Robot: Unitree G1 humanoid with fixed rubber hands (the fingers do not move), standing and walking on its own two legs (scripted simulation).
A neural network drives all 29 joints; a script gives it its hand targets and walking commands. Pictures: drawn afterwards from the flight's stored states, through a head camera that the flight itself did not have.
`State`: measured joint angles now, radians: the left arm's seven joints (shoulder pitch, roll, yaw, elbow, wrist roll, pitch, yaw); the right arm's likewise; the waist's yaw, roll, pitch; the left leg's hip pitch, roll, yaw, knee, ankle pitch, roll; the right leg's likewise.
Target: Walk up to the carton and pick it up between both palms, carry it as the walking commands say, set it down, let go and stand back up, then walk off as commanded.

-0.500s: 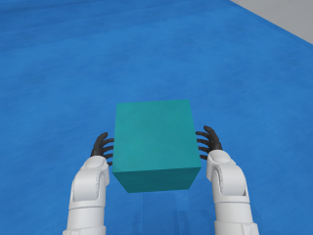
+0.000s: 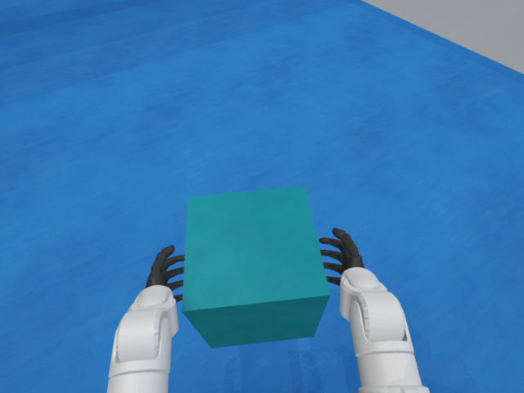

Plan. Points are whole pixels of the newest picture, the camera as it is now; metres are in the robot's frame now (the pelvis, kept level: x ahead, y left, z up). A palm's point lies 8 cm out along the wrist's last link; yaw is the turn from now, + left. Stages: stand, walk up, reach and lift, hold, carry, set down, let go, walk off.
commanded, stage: carry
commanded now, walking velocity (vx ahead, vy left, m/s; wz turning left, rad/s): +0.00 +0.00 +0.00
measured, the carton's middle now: (255, 271) +0.33 +0.02 -0.09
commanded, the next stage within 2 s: none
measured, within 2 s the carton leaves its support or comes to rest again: neither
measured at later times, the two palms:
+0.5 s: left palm (153, 226) +0.36 +0.19 +0.03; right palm (322, 205) +0.40 -0.10 +0.04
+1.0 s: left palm (139, 182) +0.46 +0.23 +0.03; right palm (294, 165) +0.50 -0.06 +0.04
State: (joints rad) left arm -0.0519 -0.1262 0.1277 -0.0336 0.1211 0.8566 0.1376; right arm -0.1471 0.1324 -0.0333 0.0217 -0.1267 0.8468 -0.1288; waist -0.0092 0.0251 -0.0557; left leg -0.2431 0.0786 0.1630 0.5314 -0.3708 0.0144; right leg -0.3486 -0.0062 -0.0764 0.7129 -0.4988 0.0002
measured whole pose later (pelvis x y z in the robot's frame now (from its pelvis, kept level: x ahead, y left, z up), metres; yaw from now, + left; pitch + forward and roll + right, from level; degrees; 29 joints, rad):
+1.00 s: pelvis +0.19 +0.04 +0.00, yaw +7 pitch +3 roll -2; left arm -0.22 -0.14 0.15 0.15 0.22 0.76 0.09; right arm -0.21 0.14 -0.14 0.20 -0.23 0.72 -0.07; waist 0.00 -0.03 -0.09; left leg -0.12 0.01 0.14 0.45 -0.39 0.07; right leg -0.45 -0.02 -0.09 0.64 -0.23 -0.04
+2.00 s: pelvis +0.35 +0.13 +0.00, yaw +5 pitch +4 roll -2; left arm -0.24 -0.15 0.21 0.20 0.25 0.73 0.08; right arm -0.20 0.14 -0.11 0.30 -0.26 0.72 -0.05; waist 0.03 -0.03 -0.09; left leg -0.41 0.01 0.12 0.44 -0.10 0.09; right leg -0.29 0.05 -0.04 0.61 -0.47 -0.04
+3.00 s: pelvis +0.35 +0.14 +0.00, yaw +4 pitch +3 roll -1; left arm -0.19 -0.14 0.19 0.21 0.25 0.77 0.06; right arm -0.24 0.15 -0.13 0.26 -0.25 0.72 -0.06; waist 0.00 -0.03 -0.14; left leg -0.41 -0.03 0.16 0.47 -0.13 0.11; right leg -0.25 0.02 -0.02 0.52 -0.33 -0.01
